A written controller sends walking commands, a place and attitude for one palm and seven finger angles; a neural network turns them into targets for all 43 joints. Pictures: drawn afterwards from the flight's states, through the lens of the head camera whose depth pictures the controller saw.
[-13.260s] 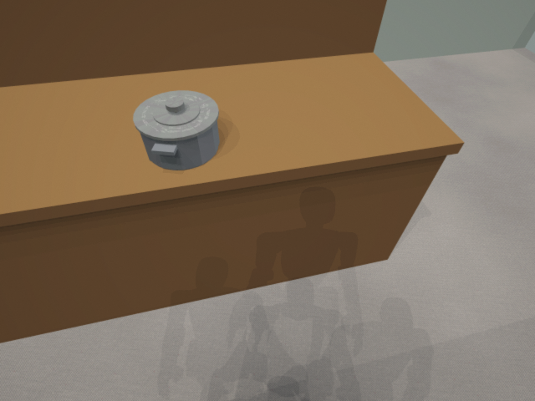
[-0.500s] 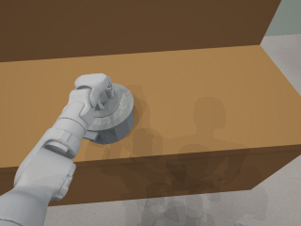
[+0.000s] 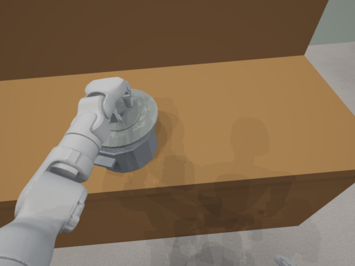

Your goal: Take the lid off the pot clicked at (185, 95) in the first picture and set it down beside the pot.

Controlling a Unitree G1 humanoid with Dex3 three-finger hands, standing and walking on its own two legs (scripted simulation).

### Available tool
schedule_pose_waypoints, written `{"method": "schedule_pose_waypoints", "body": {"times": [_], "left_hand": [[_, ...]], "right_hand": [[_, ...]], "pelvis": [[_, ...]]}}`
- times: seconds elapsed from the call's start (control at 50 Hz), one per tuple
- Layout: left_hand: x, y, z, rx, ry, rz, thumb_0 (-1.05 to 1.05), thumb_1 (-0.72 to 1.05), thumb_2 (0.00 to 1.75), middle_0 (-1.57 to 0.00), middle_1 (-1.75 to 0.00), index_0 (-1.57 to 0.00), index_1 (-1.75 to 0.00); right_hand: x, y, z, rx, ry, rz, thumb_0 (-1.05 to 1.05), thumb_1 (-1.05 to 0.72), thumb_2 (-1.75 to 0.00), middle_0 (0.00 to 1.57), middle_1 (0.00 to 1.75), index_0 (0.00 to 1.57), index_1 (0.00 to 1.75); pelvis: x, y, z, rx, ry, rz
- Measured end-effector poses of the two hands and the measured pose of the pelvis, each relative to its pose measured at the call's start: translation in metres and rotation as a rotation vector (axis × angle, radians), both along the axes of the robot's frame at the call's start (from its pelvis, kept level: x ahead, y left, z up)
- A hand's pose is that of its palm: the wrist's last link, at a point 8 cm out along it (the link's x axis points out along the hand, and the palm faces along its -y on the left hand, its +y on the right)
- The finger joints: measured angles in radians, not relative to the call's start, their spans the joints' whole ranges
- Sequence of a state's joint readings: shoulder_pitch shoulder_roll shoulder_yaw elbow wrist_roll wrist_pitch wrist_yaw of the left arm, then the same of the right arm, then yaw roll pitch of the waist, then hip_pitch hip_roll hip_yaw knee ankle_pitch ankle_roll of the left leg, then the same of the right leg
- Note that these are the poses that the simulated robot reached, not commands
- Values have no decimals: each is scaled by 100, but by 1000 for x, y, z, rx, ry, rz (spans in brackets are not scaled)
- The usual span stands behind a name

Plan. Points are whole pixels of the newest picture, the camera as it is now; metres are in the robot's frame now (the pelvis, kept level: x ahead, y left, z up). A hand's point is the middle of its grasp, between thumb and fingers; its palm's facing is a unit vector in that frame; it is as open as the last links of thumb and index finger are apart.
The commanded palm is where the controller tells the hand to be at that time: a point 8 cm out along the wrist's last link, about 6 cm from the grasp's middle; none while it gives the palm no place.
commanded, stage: lift the lid straight up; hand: left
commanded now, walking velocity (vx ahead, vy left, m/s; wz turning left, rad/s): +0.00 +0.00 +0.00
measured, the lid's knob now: (118, 109) +0.49 +0.15 +0.08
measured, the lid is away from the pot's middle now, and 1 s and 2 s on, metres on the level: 0.01 0.03 0.06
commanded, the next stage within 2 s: move the lid sideways beside the pot in 1.40 s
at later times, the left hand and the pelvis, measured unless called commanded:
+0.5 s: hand (104, 99) +0.46 +0.16 +0.15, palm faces -0.26 -0.06 -0.96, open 7.1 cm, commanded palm +0.46 +0.16 +0.22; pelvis -0.01 +0.00 +0.00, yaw +1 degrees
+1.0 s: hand (104, 81) +0.48 +0.15 +0.18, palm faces -0.25 -0.06 -0.97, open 7.1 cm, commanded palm +0.47 +0.15 +0.26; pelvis +0.00 +0.01 +0.00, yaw +1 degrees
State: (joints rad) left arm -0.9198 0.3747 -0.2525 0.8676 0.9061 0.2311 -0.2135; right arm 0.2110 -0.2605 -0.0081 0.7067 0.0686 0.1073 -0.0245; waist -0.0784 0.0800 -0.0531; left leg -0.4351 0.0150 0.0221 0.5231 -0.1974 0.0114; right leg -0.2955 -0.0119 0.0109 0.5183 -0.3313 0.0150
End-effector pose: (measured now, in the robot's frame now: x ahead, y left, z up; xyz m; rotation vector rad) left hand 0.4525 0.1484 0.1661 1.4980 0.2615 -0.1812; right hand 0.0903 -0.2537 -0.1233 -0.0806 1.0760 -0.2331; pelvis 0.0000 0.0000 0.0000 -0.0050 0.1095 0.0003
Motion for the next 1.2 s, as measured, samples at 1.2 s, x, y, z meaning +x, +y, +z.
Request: {"method": "schedule_pose_waypoints", "body": {"times": [1.2], "left_hand": [[22, 2, 90, 13, -43, 25, 1, 34, 57, -70, -93, -70, -96]], "right_hand": [[7, 5, 9, -24, -48, 46, 1, -91, -90, 20, 30, 20, 30]], "pelvis": [[1, 7, 4, 3, -8, 12]]}}
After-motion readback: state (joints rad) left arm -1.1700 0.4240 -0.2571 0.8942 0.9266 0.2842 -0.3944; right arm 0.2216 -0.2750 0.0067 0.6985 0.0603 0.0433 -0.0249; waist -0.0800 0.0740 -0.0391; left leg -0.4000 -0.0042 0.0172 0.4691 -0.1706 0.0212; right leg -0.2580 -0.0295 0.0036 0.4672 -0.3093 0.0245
